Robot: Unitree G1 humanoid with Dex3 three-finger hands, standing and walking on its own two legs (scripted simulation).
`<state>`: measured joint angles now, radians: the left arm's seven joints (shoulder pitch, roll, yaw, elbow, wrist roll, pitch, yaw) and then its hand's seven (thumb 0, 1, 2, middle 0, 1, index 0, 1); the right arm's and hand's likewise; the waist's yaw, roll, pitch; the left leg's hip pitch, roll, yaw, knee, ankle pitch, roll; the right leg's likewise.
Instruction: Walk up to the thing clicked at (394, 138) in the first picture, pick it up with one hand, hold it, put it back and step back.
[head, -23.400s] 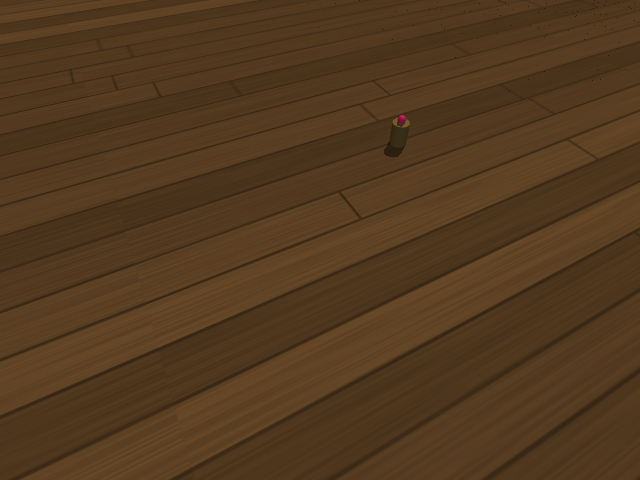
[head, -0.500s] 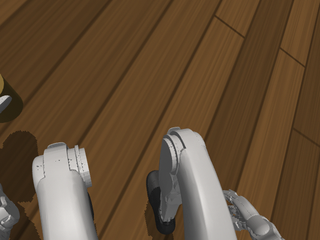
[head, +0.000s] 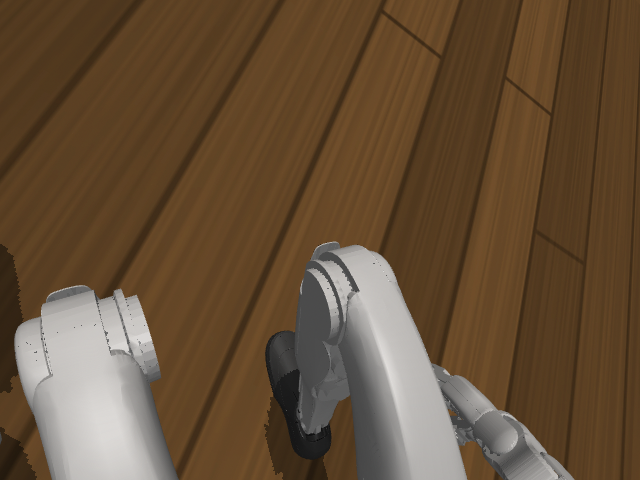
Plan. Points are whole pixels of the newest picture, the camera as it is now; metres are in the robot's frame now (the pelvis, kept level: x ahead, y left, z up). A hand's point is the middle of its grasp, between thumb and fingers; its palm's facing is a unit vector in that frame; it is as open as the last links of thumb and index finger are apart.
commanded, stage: lower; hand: left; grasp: from the side
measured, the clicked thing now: out of the picture +0.44 +0.33 -0.15
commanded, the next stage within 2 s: loosen in 0.84 s
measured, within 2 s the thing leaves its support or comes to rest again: rests again in 0.92 s
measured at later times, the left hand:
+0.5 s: hand out of the picture +0.44 +0.33 -0.16, palm faces +0.47 -0.88 -0.01, open 9.9 cm
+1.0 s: hand out of the picture +0.44 +0.33 -0.17, palm faces +0.47 -0.88 -0.02, open 9.9 cm
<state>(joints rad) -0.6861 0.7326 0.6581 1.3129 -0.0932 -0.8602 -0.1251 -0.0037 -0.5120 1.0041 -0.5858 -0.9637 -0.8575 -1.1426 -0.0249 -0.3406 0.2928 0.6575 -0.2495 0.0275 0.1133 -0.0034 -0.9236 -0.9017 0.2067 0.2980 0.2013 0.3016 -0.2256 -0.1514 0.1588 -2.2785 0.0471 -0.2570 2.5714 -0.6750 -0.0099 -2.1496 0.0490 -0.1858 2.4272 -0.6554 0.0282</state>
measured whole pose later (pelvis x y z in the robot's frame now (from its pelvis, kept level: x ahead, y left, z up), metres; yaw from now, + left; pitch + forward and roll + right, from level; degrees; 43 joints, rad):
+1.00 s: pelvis -0.01 +0.01 -0.01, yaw -4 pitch +13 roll -17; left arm -0.68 0.90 0.64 1.44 -0.09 -1.00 -0.03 0.00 -0.51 1.00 -0.58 -0.96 -0.86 -1.14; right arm -0.14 -0.38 0.48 0.58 -0.35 0.03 0.12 -0.01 -0.92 -0.90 0.21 0.30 0.20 0.30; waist -0.25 -0.27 0.30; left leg -2.23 0.05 -0.36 2.65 -0.71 0.00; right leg -2.06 0.09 -0.26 2.42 -0.64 0.06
